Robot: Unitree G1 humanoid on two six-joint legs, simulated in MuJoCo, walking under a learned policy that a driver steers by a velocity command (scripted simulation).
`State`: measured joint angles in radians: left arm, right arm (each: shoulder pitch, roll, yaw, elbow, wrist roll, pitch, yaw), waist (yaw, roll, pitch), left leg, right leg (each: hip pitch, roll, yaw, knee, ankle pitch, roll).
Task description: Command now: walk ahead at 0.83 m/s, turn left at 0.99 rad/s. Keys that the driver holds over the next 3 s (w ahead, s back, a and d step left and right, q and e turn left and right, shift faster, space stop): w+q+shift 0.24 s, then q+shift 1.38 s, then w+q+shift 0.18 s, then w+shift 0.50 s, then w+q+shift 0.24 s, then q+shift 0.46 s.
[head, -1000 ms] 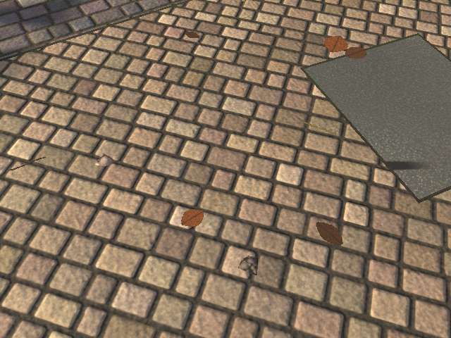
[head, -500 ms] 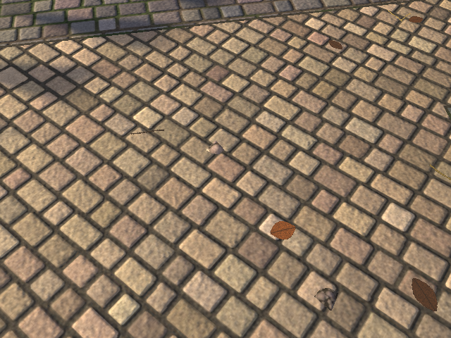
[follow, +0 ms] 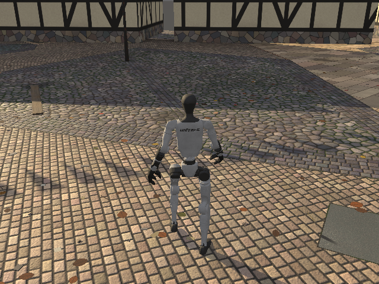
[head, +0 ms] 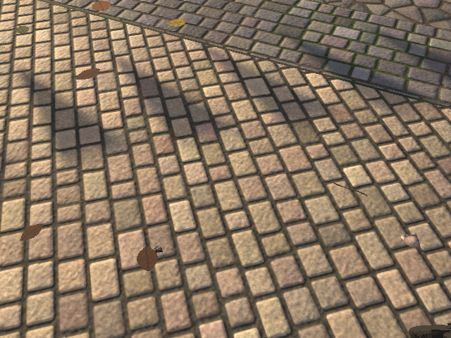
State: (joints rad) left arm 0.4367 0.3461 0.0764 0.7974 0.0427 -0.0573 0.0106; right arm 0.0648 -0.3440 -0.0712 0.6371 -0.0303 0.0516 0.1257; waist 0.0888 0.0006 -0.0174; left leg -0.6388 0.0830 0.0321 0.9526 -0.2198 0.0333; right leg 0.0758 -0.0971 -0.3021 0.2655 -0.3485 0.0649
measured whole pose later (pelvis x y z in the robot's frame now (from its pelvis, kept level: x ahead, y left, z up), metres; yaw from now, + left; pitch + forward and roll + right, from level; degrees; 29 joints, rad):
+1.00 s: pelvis +0.50 +0.26 -0.02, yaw +60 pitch -1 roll -2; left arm 0.26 0.33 0.05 0.68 0.02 0.02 -0.01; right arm 0.07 -0.31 -0.05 0.58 -0.01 0.08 0.05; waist 0.04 -0.03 0.08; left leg -0.37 0.02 0.05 0.65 -0.31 0.04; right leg -0.28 -0.19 -0.35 0.67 -0.33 0.02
